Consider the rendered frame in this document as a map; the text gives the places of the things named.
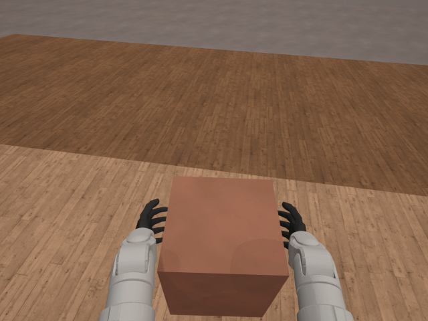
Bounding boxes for carton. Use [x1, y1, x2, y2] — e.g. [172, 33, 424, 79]
[157, 176, 290, 318]

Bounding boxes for robot left hand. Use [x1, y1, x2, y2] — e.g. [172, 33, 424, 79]
[136, 199, 168, 244]

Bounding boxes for robot right forearm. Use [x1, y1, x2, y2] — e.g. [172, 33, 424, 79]
[288, 231, 354, 321]

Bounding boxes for robot left forearm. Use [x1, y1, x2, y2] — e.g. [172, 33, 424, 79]
[98, 227, 157, 321]

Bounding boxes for robot right hand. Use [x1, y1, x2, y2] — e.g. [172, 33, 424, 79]
[278, 202, 307, 249]

